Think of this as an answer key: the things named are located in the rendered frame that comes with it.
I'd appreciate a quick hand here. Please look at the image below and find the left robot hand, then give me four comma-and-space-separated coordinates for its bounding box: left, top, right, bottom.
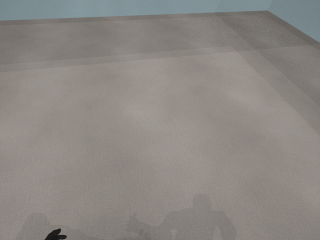
45, 228, 67, 240

